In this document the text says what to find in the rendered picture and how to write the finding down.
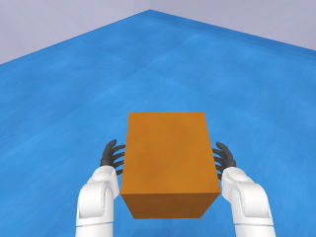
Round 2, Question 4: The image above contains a right robot hand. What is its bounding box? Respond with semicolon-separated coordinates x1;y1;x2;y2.
211;141;237;181

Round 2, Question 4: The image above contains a left robot forearm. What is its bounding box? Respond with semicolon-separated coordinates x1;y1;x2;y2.
75;165;119;237

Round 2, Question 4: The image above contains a right robot forearm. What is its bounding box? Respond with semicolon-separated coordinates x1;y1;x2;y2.
221;167;276;237

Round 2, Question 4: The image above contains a left robot hand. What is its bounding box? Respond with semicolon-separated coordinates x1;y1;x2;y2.
100;139;125;176

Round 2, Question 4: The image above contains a carton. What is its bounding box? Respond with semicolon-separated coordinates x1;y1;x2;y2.
120;112;221;219

